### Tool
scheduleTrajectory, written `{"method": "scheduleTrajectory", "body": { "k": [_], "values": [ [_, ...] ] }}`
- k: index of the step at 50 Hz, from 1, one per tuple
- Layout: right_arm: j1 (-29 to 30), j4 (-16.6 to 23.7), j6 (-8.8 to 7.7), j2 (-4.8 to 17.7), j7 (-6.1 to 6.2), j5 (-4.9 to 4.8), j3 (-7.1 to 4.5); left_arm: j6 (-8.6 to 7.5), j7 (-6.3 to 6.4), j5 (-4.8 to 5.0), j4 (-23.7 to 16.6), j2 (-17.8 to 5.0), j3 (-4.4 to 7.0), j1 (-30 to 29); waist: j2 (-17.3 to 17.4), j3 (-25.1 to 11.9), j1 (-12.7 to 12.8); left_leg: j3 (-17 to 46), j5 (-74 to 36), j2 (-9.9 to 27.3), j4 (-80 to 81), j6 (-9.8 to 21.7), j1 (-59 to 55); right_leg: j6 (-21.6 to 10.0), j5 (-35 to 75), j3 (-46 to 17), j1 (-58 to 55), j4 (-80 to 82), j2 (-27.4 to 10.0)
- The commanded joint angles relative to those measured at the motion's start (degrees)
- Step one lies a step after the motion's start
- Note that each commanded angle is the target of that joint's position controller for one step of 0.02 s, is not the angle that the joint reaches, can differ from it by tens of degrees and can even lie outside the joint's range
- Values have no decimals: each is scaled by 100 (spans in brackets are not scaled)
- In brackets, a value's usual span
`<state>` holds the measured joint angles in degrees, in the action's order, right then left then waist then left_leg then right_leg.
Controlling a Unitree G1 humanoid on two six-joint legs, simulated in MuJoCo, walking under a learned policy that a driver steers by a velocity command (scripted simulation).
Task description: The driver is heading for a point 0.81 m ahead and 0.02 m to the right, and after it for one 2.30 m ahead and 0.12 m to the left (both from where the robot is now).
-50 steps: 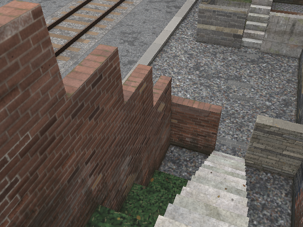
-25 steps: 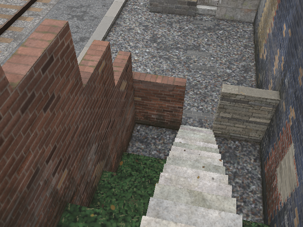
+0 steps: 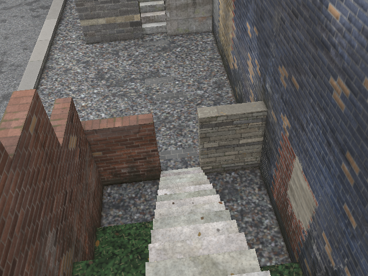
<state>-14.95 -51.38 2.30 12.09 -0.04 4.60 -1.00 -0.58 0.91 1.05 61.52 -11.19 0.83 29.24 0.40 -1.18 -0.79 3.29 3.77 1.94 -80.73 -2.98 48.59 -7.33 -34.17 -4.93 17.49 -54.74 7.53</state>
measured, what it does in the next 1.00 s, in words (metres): goes down: left foot 0.21 m lower, then right foot 0.20 m lower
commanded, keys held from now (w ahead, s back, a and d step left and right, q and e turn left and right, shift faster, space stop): w+e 0.34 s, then w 0.14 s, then w+q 0.52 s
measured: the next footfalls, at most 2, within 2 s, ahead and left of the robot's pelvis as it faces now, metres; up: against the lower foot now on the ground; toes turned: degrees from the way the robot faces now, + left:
left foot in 0.26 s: +0.21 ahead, +0.13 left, -0.21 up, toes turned -8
right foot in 0.86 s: +0.48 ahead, -0.28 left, -0.41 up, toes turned -13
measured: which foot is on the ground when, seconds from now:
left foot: up 0.00-0.24, down 0.26-0.84, up 0.86-1.00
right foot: down 0.00-0.24, up 0.26-0.84, down 0.86-1.00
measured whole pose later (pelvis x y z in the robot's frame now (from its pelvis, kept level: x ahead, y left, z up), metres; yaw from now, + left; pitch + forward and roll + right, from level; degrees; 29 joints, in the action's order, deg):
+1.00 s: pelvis +0.41 -0.17 -0.38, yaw -6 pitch -1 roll +3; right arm -21.4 -57.5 3.2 17.0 2.9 -0.5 -4.7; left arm -3.5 -3.3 -1.1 56.9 -12.3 1.1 18.8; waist 0.5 1.6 -3.2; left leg 3.5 30.7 -3.0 -116.0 2.0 41.3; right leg -1.3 -20.1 4.8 21.8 -43.2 -5.4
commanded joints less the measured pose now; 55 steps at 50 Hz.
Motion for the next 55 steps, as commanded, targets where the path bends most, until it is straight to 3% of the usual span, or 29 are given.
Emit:
{"method": "scheduleTrajectory", "body": {
  "k": [1, 5, 9, 11, 13, 14, 15, 16, 17, 18, 20, 21, 23, 26, 31, 32, 36, 38, 40, 42, 43, 44, 45, 46, 47, 49, 50, 52, 55],
  "values": [
    [-474, 4, -18, 732, -104, 64, -232, -237, 19, 17, -459, -805, 80, -366, -325, 586, -348, -80, -1240, -136, 552, 69, 92, -710, 3314, -2218, 747, 796, -992],
    [-95, 136, -281, 463, -295, -15, -86, -379, 182, -127, -640, -648, 23, -555, -540, 673, -203, -465, -2224, -523, 2675, 97, -1872, -775, 614, -1770, 2044, 205, -522],
    [-700, -36, -596, 800, -237, -520, -204, 17, 240, -461, -740, -476, 76, -6, -1218, 796, 163, -181, -729, -83, 5443, 400, -3077, -844, 920, -1923, 1226, -778, -524],
    [-2026, -559, -638, 1054, -235, -429, -362, 32, 208, -437, -726, -505, 130, 47, -428, 455, -446, -338, -1063, 251, 6530, 532, -4335, -822, 730, -1341, 1379, -3084, -160],
    [-2672, -589, -591, 846, -346, -410, -142, -54, -15, 175, -1164, 59, 97, -321, 491, -426, -520, 304, -2013, 1112, 4499, 270, -5914, -367, -1829, -279, 3350, -7475, 647],
    [-2546, -802, -544, 773, -508, -331, -43, -126, -59, 342, -1547, 296, 57, 20, 1115, -191, 339, 1021, -5314, 1509, 3113, -403, -6251, -294, -1417, -196, 4699, -8336, 242],
    [-3345, -1085, -637, 1371, -519, -387, -322, -224, 50, 334, -1567, -73, 168, 46, 1738, -584, -77, 2208, -3696, 2338, 4320, 87, -6686, 7, -687, 51, 5391, -7965, 36],
    [-3377, -1205, -690, 1121, -440, -409, -288, -154, 65, 42, -1634, -460, 263, -746, 1717, -120, -372, 2990, 132, 2682, 5719, 816, -5927, 201, -183, 249, 5899, -7667, -229],
    [-2429, -874, -782, 508, -343, -271, -157, -6, 100, -206, -1857, -736, 331, -1981, 648, 831, -447, 2846, 2353, 2311, 6390, 578, -4795, 183, 1222, -118, 6001, -7191, -550],
    [-1925, -802, -817, 555, -249, -138, -136, 166, 48, -278, -1907, -649, 317, -2298, 557, 1166, -328, 2878, 2289, 2350, 6558, 481, -3841, 281, 1471, -45, 5703, -7353, -636],
    [-1875, -949, -915, 255, -260, -110, 21, 326, -38, -248, -1746, -233, 237, -1872, -69, 1726, 63, 1978, 2821, 1849, 5958, 429, -2843, 389, 2645, -466, 5698, -5980, -782],
    [-1655, -949, -895, 332, -256, -91, 40, 373, -30, -123, -1662, 9, 178, -1792, 466, 1793, 72, 1596, 3285, 1676, 5898, 375, -2324, 524, 2716, -262, 5552, -5694, -622],
    [-1464, -887, -940, 68, -244, -282, 205, 403, -106, -130, -1695, 153, 97, -1836, 176, 1871, 302, 572, 2172, 1274, 6136, 365, -753, 621, 3869, -41, 3995, -3676, -416],
    [-1890, -1236, -1028, 732, -293, -318, 33, 588, -199, -197, -1400, -97, 241, -1602, 961, 1229, 169, 487, 892, 1243, 5991, 680, -2066, 543, 4628, 290, 3436, -3121, -497],
    [-2761, -1420, -848, 361, 26, -108, 67, 247, -174, -180, -1886, -500, 373, -3764, 559, 1484, -792, 1165, 2315, 1410, 5316, 1238, -5088, 869, 5071, 173, 5192, -44, -1113],
    [-2548, -1379, -788, 177, 163, -230, 110, 151, -261, -120, -2012, -285, 262, -3910, 511, 1370, -701, 918, 2277, 1338, 5168, 1175, -4994, 922, 5856, 128, 4610, 986, -1336],
    [-1603, -864, -600, 435, 333, -263, -13, 159, -578, 25, -1728, -102, 212, -3497, 347, 1017, -644, 125, 2651, 884, 4288, 808, -2636, 599, 6945, 563, 1081, 2077, -1160],
    [-1739, -743, -623, 462, 251, -188, -120, 43, -446, 29, -1694, -335, 189, -3525, 79, 1072, -944, 170, 2441, 763, 3696, 718, -3396, 566, 7408, 291, 1031, 3357, -1440],
    [-1584, -775, -564, 611, 187, -194, -191, -129, -256, 94, -1029, -658, 283, -1881, 464, 357, -333, 296, 1799, 817, 2227, 735, -3658, 501, 7834, -49, -278, 3399, -1802],
    [-1741, -786, -382, 924, 225, -424, -381, -311, -160, -283, -353, -784, 356, 145, -315, 140, 617, 73, 1974, 143, -696, 874, -2809, 661, 6804, 294, -2106, 4446, -1746],
    [-2258, -843, -282, 734, 252, -395, -405, -300, -250, -336, -263, -907, 295, 57, -1264, 72, 508, -16, 4680, -593, -2614, 793, -2222, 962, 7531, 405, -2445, 4223, -1872],
    [-3546, -764, -219, -3, 147, -639, -339, -314, -414, -298, -133, -1474, 260, 289, -2392, -679, -728, 15, 5996, -714, -4314, 423, 404, 1001, 12692, 235, -4866, 359, -2747],
    [-3421, -691, -228, 307, 144, -705, -295, -195, -567, 65, -159, -1673, 383, 871, -2890, -1579, -37, 122, 5674, -364, -4700, 419, 826, 1033, 13367, -209, -4970, 270, -3209],
    [-2473, -476, -165, 529, 231, -689, -340, -234, -559, 165, -310, -1732, 462, 840, -2104, -1893, 401, 175, 4330, -341, -4205, 407, 977, 521, 9254, -847, -4067, 1339, -3385],
    [-1716, -427, -47, 390, 273, -603, -295, -314, -483, -53, -623, -1503, 379, -49, -1721, -1460, 261, 117, 3261, -241, -4214, 411, 819, -61, 6447, -1429, -2673, 2210, -3539],
    [-1045, -403, 207, 491, 345, -540, -339, -418, -379, -342, -720, -965, 113, -231, -1438, -704, 72, 298, 2275, -321, -4105, 575, 760, -587, 6138, -1459, -1132, 2258, -3617],
    [-901, -395, 291, 510, 333, -340, -392, -424, -385, -331, -742, -439, 9, -367, -744, -294, -131, 583, 889, -327, -2914, 619, 866, -246, 4747, -939, -445, 2228, -3223],
    [-485, -127, 300, 96, 152, -293, -293, -526, -214, -219, -864, 19, -182, -998, -927, 607, -483, 449, -741, -368, -1133, 523, 995, 194, 3199, -226, 935, 2291, -2884],
    [-428, -261, 193, 4, 66, -153, -241, -542, -121, -246, -535, -560, -114, -174, -750, 123, -302, 116, -1476, -482, -1005, 447, 614, 352, 3202, -467, 694, 2143, -2970]
  ]
}}
Keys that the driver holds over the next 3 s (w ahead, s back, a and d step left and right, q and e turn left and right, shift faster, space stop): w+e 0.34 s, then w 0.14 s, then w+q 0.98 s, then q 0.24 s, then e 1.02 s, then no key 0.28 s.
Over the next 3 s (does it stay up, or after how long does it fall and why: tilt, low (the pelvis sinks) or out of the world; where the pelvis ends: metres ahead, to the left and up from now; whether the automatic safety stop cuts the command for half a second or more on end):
stays up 0.75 0.12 -0.60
